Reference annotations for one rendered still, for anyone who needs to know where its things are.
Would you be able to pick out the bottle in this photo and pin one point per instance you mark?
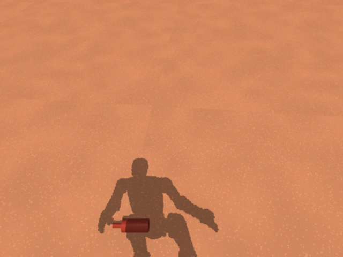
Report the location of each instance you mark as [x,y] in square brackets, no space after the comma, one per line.
[133,225]

